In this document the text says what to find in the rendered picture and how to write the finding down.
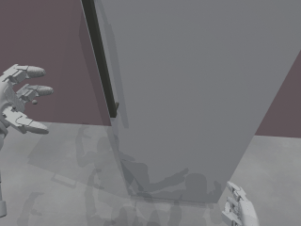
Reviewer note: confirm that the fridge door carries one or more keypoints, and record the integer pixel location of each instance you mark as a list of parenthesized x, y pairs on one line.
[(194, 80)]

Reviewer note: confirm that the robot left hand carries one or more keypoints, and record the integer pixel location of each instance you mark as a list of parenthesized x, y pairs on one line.
[(16, 117)]

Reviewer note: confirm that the robot right hand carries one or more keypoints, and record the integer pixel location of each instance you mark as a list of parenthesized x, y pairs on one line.
[(244, 213)]

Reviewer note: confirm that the handle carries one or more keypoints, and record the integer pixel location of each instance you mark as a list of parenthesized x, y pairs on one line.
[(97, 44)]

